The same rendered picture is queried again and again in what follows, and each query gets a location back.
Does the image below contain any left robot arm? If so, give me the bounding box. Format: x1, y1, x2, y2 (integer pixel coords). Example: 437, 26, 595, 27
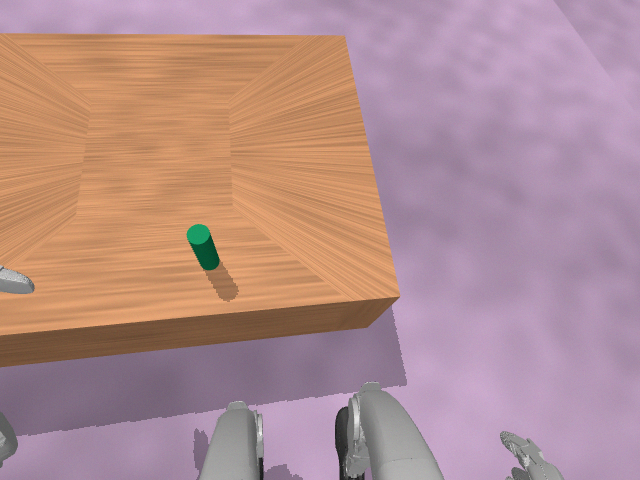
0, 412, 18, 468

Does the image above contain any left robot hand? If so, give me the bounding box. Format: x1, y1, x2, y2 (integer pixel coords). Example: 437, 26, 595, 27
0, 265, 35, 294

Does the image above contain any right robot foot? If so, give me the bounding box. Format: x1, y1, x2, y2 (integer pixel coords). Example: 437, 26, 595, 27
335, 406, 365, 480

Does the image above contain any right robot hand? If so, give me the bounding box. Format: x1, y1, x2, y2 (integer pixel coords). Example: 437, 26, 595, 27
500, 431, 564, 480

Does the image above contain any can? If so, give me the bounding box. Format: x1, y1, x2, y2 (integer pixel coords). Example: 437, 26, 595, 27
187, 224, 220, 270

